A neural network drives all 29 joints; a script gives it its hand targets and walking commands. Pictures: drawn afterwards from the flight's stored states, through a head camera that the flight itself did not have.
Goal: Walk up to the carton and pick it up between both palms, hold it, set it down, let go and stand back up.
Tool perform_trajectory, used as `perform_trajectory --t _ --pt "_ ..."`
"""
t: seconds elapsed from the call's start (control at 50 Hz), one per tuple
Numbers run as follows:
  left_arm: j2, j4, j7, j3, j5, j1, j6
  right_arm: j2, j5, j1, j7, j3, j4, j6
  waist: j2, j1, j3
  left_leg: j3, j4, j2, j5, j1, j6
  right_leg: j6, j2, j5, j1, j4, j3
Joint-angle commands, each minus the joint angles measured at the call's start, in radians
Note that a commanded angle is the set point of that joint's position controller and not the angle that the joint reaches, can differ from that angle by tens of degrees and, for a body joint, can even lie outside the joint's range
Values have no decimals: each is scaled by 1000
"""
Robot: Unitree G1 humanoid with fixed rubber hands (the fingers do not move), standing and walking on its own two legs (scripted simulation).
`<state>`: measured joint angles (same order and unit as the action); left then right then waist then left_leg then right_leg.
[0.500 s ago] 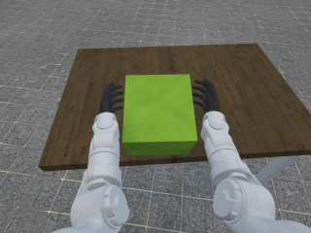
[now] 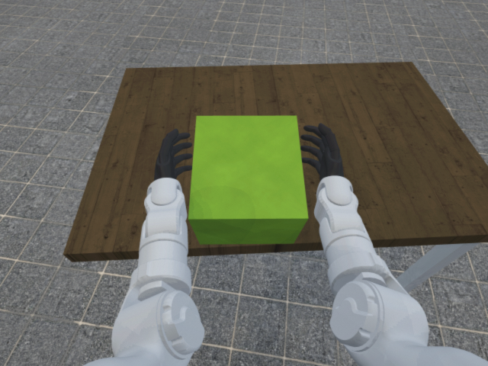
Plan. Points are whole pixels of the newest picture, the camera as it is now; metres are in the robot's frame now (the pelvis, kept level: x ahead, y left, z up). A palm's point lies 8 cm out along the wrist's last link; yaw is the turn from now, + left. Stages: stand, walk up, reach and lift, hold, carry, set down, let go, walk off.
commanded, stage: set down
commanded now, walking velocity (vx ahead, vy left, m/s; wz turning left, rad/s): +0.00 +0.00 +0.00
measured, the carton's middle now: (246, 182) +0.43 +0.07 +0.02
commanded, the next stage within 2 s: none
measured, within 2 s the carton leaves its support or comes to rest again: rests again in 1.28 s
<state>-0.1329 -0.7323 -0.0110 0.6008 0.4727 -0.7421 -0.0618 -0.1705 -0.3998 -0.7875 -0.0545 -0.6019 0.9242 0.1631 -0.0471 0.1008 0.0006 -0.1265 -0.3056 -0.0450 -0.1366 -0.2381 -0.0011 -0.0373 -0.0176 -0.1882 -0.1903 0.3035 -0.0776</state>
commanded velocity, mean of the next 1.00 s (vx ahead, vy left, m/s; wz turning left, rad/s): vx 0.00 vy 0.00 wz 0.00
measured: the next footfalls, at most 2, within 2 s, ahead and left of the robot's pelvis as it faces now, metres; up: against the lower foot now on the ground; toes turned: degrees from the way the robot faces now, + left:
none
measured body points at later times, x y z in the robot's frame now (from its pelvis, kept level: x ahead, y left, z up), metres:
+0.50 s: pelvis +0.00 +0.01 +0.00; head +0.04 +0.02 +0.45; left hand +0.40 +0.20 +0.07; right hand +0.43 -0.07 +0.08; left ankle +0.01 +0.12 -0.75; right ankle -0.02 -0.09 -0.75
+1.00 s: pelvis +0.01 +0.00 +0.00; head +0.05 +0.02 +0.45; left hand +0.40 +0.20 +0.07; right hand +0.43 -0.07 +0.07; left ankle +0.01 +0.12 -0.75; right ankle -0.02 -0.09 -0.75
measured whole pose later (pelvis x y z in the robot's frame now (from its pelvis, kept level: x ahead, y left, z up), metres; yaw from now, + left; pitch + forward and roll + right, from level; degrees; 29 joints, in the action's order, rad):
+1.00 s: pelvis +0.01 +0.00 +0.00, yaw +0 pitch +5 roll +0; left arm -0.15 -0.72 0.03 0.63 0.52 -0.73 -0.02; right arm -0.19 -0.47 -0.77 -0.03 -0.65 0.88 0.20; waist -0.03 0.10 0.00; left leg -0.13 -0.33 -0.04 -0.15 -0.27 0.00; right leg -0.03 -0.01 -0.20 -0.21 0.31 -0.08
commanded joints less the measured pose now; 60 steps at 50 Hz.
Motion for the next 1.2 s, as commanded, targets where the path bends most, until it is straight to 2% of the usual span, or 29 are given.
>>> perform_trajectory --t 0.0,0.04,0.06,0.12,0.16,0.24,0.3,0.34,0.36,0.46,0.5,0.56,0.58,0.66,0.68,0.7,0.74,0.76,0.8,0.84,0.9,0.92,0.94,0.98,1.0,1.02,1.08,1.16,1.18 --pt "-366 32 94 -243 -3 -481 43 -403 -62 -422 143 247 27 19 50 12 449 -32 -42 22 423 180 10 70 13 336 172 12 -4" --pt "-367 13 88 -237 -3 -467 42 -403 -66 -425 140 244 26 28 37 20 459 -22 -68 17 479 222 11 67 12 318 127 -1 -7" --pt "-376 17 89 -243 -1 -445 44 -406 -69 -394 140 242 49 24 59 5 437 -22 -69 18 503 225 8 67 9 342 122 1 -6" --pt "-393 15 89 -244 3 -429 54 -405 -67 -401 145 240 31 39 81 18 455 -23 -81 17 540 229 -1 61 7 322 114 4 -11" --pt "-391 15 89 -233 8 -421 56 -405 -76 -403 151 240 40 46 49 26 450 -15 -87 15 560 240 2 61 2 313 94 0 -17" --pt "-369 -3 93 -205 29 -402 54 -411 -81 -372 150 239 64 23 34 24 386 -24 -58 21 498 189 18 69 12 313 151 1 0" --pt "-378 10 94 -213 22 -390 57 -415 -70 -402 151 256 18 41 21 32 419 -20 -71 19 533 195 19 70 4 323 139 8 -7" --pt "-378 6 91 -197 27 -389 60 -403 -80 -378 150 251 51 39 24 34 415 -21 -75 19 530 203 20 67 5 301 117 2 -2" --pt "-377 18 90 -200 23 -395 64 -401 -86 -369 149 240 51 38 23 19 430 -22 -76 18 514 205 17 64 4 304 127 5 -9" --pt "-365 12 90 -194 36 -392 69 -410 -89 -351 154 235 53 30 42 30 399 -27 -72 12 526 222 21 67 6 274 81 5 -10" --pt "-374 13 89 -198 41 -392 54 -388 -96 -339 155 201 73 19 54 1 368 -19 -73 9 523 253 15 58 2 208 45 -19 -14" --pt "-380 5 89 -205 31 -370 55 -373 -98 -332 152 190 56 22 56 6 381 -9 -90 6 549 275 11 52 -1 161 13 -31 -13" --pt "-358 -7 91 -186 42 -367 54 -379 -92 -357 152 197 34 21 53 22 371 -13 -85 14 519 247 15 52 -2 158 33 -33 -10" --pt "-367 14 97 -182 46 -364 62 -393 -92 -338 151 214 34 23 46 13 394 -18 -69 20 501 186 26 63 9 261 115 -6 -1" --pt "-343 20 96 -167 51 -363 68 -409 -91 -331 152 225 31 22 28 38 398 -23 -69 21 507 183 32 65 11 280 127 -1 5" --pt "-340 -18 102 -151 49 -342 70 -405 -93 -336 152 228 23 22 7 35 390 -24 -66 26 487 148 39 71 13 291 148 3 7" --pt "-356 -2 106 -164 50 -345 78 -409 -103 -312 150 229 23 21 23 16 380 -27 -52 28 462 130 39 73 18 300 166 11 7" --pt "-345 -26 109 -139 56 -330 77 -408 -105 -322 149 232 16 22 11 28 348 -16 -54 29 462 125 45 75 18 287 150 7 11" --pt "-366 -7 109 -172 39 -348 79 -413 -111 -312 146 213 27 25 24 1 369 -18 -68 20 493 183 31 72 8 271 99 9 -8" --pt "-369 3 105 -187 32 -368 88 -395 -115 -326 144 204 34 36 39 1 388 -3 -94 11 565 237 19 64 1 240 32 -1 -15" --pt "-340 -16 95 -161 58 -338 92 -398 -110 -323 146 212 28 35 46 31 362 -12 -102 8 598 243 20 65 1 210 12 -17 -7" --pt "-358 -7 95 -172 59 -324 87 -379 -113 -303 146 200 46 33 51 8 354 -5 -98 12 599 246 20 62 -3 202 2 -17 -14" --pt "-332 -23 101 -144 64 -311 86 -384 -116 -306 144 209 34 28 26 29 328 -11 -96 19 564 220 31 71 5 207 26 -16 -5" --pt "-334 -2 107 -160 50 -313 92 -390 -119 -288 139 210 41 30 25 6 339 -17 -82 25 530 182 40 73 9 253 76 1 3" --pt "-335 -6 108 -146 47 -313 98 -389 -125 -292 137 222 39 37 9 13 339 -8 -88 24 554 167 40 75 8 271 86 12 5" --pt "-344 -9 106 -155 41 -314 103 -398 -128 -285 135 214 46 42 8 -3 348 -8 -93 15 578 191 33 76 5 289 72 15 0" --pt "-319 -39 107 -144 43 -327 124 -395 -117 -308 136 222 36 54 -5 21 406 -12 -89 25 539 162 36 73 8 284 88 4 7" --pt "-290 -37 95 -126 52 -315 129 -346 -118 -274 127 199 59 39 21 9 374 -13 -87 23 532 167 37 74 3 225 55 8 4" --pt "-246 -38 87 -110 54 -297 129 -312 -98 -284 122 211 38 43 10 35 367 -14 -90 20 554 155 38 74 5 241 60 5 14"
